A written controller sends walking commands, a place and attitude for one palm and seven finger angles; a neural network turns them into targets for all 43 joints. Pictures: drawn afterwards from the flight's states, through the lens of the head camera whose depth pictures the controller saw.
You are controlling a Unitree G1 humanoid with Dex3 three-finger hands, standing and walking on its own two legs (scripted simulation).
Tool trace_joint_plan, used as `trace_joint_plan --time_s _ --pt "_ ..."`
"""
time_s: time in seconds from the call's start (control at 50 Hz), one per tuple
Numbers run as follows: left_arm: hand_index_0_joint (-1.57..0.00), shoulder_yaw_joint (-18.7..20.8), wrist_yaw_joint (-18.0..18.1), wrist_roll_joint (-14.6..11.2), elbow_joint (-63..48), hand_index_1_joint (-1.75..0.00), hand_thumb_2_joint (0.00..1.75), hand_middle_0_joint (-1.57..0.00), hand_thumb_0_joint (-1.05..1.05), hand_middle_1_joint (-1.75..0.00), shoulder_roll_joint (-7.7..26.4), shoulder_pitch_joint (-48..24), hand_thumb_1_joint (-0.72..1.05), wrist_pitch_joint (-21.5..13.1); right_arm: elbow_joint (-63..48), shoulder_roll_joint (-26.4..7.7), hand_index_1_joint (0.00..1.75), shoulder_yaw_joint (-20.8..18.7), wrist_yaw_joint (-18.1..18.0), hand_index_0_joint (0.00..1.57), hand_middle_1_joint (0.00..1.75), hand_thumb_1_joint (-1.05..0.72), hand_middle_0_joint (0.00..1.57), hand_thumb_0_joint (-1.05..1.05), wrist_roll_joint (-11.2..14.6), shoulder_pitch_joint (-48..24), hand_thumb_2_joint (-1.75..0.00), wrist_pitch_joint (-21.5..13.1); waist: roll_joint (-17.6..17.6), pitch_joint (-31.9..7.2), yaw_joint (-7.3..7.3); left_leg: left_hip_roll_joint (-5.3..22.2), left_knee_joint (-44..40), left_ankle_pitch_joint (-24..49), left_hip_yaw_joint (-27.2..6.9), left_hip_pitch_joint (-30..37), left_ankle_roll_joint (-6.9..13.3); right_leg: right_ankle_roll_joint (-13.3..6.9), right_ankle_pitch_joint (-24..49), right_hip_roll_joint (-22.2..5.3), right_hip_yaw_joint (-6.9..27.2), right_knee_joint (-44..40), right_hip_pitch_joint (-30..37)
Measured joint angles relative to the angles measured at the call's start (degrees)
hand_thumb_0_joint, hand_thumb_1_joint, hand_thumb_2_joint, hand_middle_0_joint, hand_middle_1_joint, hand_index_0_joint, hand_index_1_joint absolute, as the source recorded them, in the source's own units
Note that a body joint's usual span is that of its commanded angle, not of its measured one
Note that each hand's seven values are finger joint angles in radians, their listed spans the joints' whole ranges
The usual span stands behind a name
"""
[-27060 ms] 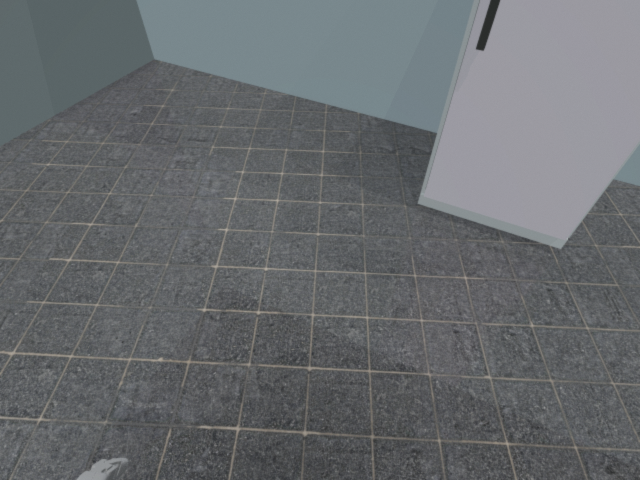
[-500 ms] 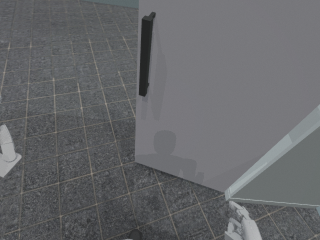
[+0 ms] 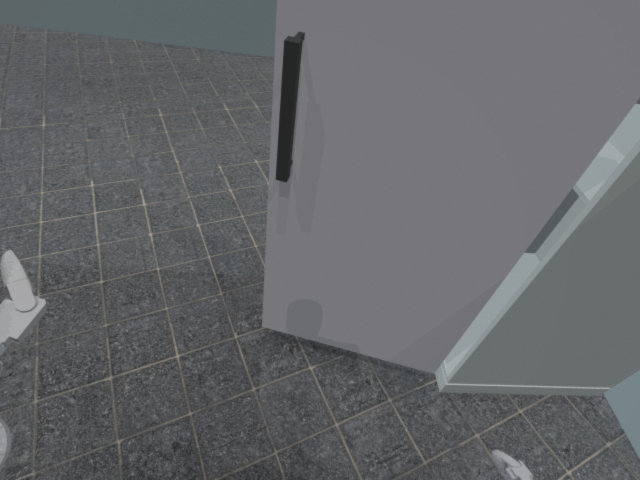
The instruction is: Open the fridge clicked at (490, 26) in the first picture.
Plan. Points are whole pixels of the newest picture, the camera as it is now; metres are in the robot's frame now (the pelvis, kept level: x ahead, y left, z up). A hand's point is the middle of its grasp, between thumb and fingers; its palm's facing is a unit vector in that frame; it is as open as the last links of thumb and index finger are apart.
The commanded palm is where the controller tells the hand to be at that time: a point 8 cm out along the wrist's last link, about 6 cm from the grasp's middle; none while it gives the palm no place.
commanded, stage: stop stepping back and stand still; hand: left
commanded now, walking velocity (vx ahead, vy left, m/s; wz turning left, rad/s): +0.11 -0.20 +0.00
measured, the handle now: (290, 112) +0.69 +0.13 +0.13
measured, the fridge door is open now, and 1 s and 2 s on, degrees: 75 75 75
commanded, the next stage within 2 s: let the arm hang, fingers relaxed in 1.10 s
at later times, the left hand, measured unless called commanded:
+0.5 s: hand out of the picture +0.16 +0.30 +0.17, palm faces +0.48 -0.80 -0.35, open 7.4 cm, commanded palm +0.08 +0.34 +0.19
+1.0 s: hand (33, 301) +0.20 +0.29 +0.18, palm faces +0.42 -0.77 -0.49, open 7.4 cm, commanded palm +0.13 +0.33 +0.19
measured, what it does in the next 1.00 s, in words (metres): steps on the spot: right foot, then left foot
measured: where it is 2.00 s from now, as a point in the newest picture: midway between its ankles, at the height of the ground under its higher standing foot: outside the picture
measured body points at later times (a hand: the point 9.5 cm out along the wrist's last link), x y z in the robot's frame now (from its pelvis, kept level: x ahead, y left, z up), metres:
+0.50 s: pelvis -0.05 +0.03 +0.00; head -0.06 +0.06 +0.45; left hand +0.13 +0.34 +0.19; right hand +0.09 -0.21 -0.07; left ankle -0.01 +0.16 -0.73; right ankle -0.04 -0.07 -0.69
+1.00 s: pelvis +0.00 +0.02 +0.01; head +0.02 +0.03 +0.46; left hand +0.17 +0.32 +0.20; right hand +0.18 -0.21 -0.07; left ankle -0.01 +0.15 -0.73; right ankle +0.00 -0.08 -0.73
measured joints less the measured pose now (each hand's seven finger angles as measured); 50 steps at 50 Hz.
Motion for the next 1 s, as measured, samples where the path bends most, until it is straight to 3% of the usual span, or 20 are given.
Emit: trace_joint_plan --time_s 0.06,0.12,0.14,0.18,0.22,0.26,0.32,0.4,0.44,0.5,0.56,0.62,0.64,0.68,0.74,0.84,1.0 --pt "-0.21 -1.0 -0.1 0.3 0.7 -0.3 0.9 -0.2 0.01 -0.3 -1.1 -1.6 0.89 1.9 -1.7 3.1 0.3 1.5 1.7 0.2 0.3 -0.91 0.2 0.01 -0.6 -1.6 -0.9 -0.7 -0.3 0.9 -2.08 0.3 -8.0 2.0 -0.4 3.1 -1.5 -1.1 -0.7 3.4 -1.8 2.3 -1.8" --pt "-0.2 -2.2 -1.5 0.4 -5.1 -0.3 0.9 -0.2 0.01 -0.3 1.2 5.4 0.89 1.9 -5.9 5.2 0.3 2.9 3.4 0.2 0.3 -0.91 0.21 0.01 -1.3 -1.4 -0.9 -0.7 -0.1 -0.1 -3.77 0.7 -11.7 -1.7 0.4 3.3 -2.9 -2.6 -0.2 5.0 -5.8 -7.7 1.2" --pt "-0.2 -1.9 -2.0 0.6 -7.8 -0.3 0.9 -0.2 0.01 -0.3 3.0 8.2 0.89 1.7 -7.5 5.6 0.3 3.2 3.7 0.2 0.3 -0.91 0.21 0.01 -1.5 -1.3 -0.9 -0.4 -1.0 -0.7 -3.74 0.0 -9.0 -6.3 1.7 1.2 -3.5 -3.8 -0.9 4.4 -5.6 -12.1 2.6" --pt "-0.21 -1.2 -2.8 0.3 -11.2 -0.3 0.9 -0.2 0.01 -0.3 5.2 11.5 0.89 1.1 -8.1 5.2 0.3 3.1 3.9 0.21 0.3 -0.9 0.21 0.01 -1.7 -2.5 -0.9 1.0 -0.9 -0.8 -2.46 -0.2 6.6 -11.8 2.4 -5.7 -4.3 -5.6 9.2 3.6 -5.3 -13.8 0.8" --pt "-0.21 -0.7 -3.1 0.0 -10.9 -0.3 0.9 -0.21 0.01 -0.31 6.3 12.0 0.89 0.0 -6.2 4.5 0.3 2.6 3.5 0.21 0.3 -0.9 0.21 0.01 -1.4 -2.9 -0.9 2.4 -0.5 -1.5 -1.33 0.3 21.3 -12.4 2.5 -9.9 -4.2 -5.8 12.9 3.0 -5.7 -12.5 -0.3" --pt "-0.22 -0.3 -2.7 -0.1 -7.2 -0.3 0.9 -0.21 0.01 -0.31 5.6 10.4 0.88 -0.4 -4.3 3.5 0.3 2.0 2.8 0.21 0.3 -0.9 0.21 0.01 -0.9 -2.0 -0.9 3.5 0.0 -3.2 -0.44 1.7 27.2 -11.5 3.1 -10.8 -3.9 -4.8 11.0 2.1 -6.3 -12.9 -0.3" --pt "-0.22 0.1 -1.3 0.3 -0.9 -0.3 0.9 -0.21 0.0 -0.31 3.0 6.1 0.88 0.4 -3.0 1.6 0.3 1.4 1.6 0.21 0.3 -0.9 0.21 0.01 -0.5 -0.3 -0.9 3.5 -0.1 -4.2 0.39 4.2 19.9 -12.0 4.7 -5.9 -2.7 -4.2 11.7 0.1 -7.0 -13.5 -0.3" --pt "-0.21 -1.7 0.4 0.4 0.6 -0.3 0.9 -0.21 0.01 -0.31 -1.1 2.5 0.89 2.1 -3.8 -1.9 0.3 0.5 0.3 0.21 0.3 -0.9 0.21 0.01 -0.6 1.6 -0.9 1.7 1.4 -3.6 -0.31 6.3 0.7 -14.0 4.7 5.4 -1.1 -2.5 9.0 -1.4 -8.2 -6.7 -2.7" --pt "-0.21 -2.0 0.5 0.4 -0.6 -0.3 0.9 -0.2 0.01 -0.3 -1.1 1.5 0.89 2.1 -3.7 -1.7 0.3 -0.3 0.2 0.2 0.3 -0.91 0.21 0.01 -0.4 0.2 -0.9 1.2 0.5 -1.2 -1.49 5.2 0.8 -6.7 4.5 5.0 -2.0 -1.5 2.9 -1.4 -5.9 2.2 -6.1" --pt "-0.21 -0.8 -0.5 0.9 -2.5 -0.3 0.9 -0.2 0.01 -0.3 1.4 2.9 0.89 1.2 -3.4 1.2 0.3 -0.2 1.3 0.2 0.3 -0.91 0.21 0.01 -0.6 -0.8 -0.9 0.5 -1.3 0.6 -3.09 4.3 -0.3 -5.7 4.4 5.9 -2.6 -0.8 1.3 -0.2 -3.8 13.3 -10.9" --pt "-0.21 0.4 -0.9 1.2 -5.9 -0.3 0.9 -0.2 0.01 -0.3 3.4 7.1 0.89 -0.1 -4.4 2.9 0.3 0.9 2.7 0.2 0.3 -0.91 0.2 0.01 -0.6 0.3 -0.9 0.0 0.0 0.8 -3.52 5.4 -2.9 -4.8 3.6 6.8 -3.2 -0.5 3.0 0.1 -5.9 7.1 -10.1" --pt "-0.21 2.2 -0.9 1.4 -7.8 -0.3 0.9 -0.21 0.01 -0.31 5.8 11.1 0.89 -1.2 -5.9 3.8 0.3 2.0 3.2 0.2 0.3 -0.91 0.21 0.01 -0.6 1.7 -0.9 0.2 1.2 0.4 -2.78 6.2 -1.4 -6.1 3.5 5.9 -4.1 -0.6 5.0 0.1 -7.2 -5.5 -4.7" --pt "-0.21 2.7 -0.8 1.4 -7.5 -0.3 0.9 -0.21 0.01 -0.31 6.2 11.3 0.89 -1.5 -6.0 3.8 0.3 2.2 3.2 0.2 0.3 -0.91 0.21 0.01 -0.7 1.7 -0.9 0.3 1.6 0.4 -2.21 6.4 0.2 -7.0 3.6 5.2 -4.3 -1.2 8.9 0.3 -7.1 -7.7 -4.2" --pt "-0.21 2.4 -0.9 1.3 -5.5 -0.3 0.9 -0.21 0.01 -0.31 5.4 10.0 0.89 -1.6 -5.0 3.1 0.3 2.2 3.2 0.2 0.3 -0.9 0.21 0.01 -0.7 0.8 -0.9 0.7 3.3 0.9 -1.59 6.8 2.9 -9.2 3.1 4.4 -4.0 -2.2 12.7 0.8 -7.4 -6.7 -4.5" --pt "-0.21 0.6 -0.8 0.8 -2.4 -0.3 0.9 -0.21 0.01 -0.31 2.5 7.6 0.89 -0.5 -3.1 1.7 0.3 1.7 3.3 0.21 0.3 -0.9 0.21 0.01 -0.2 -0.4 -0.9 1.5 4.6 0.6 -1.03 5.7 4.3 -10.2 2.4 4.7 -3.1 -2.4 10.1 0.8 -7.3 -5.5 -4.3" --pt "-0.21 -1.2 -0.8 0.8 -1.3 -0.3 0.9 -0.21 0.01 -0.31 -0.1 6.9 0.89 0.2 -3.0 0.7 0.3 1.2 2.4 0.2 0.3 -0.91 0.21 0.01 0.0 -2.1 -0.9 2.1 2.7 0.8 -1.49 4.0 -0.4 -9.4 3.2 8.2 -3.8 -1.3 8.9 -0.7 -6.4 -5.9 -2.8" --pt "-0.21 0.0 -1.1 0.7 -4.4 -0.3 0.9 -0.21 0.01 -0.31 3.3 9.1 0.89 -1.9 -7.6 0.3 0.3 0.5 2.3 0.2 0.3 -0.91 0.21 0.01 0.5 -4.9 -0.9 1.6 2.6 1.5 -2.27 4.7 -2.7 -8.6 3.0 8.6 -4.2 -1.7 10.2 0.1 -6.6 -9.2 -2.0"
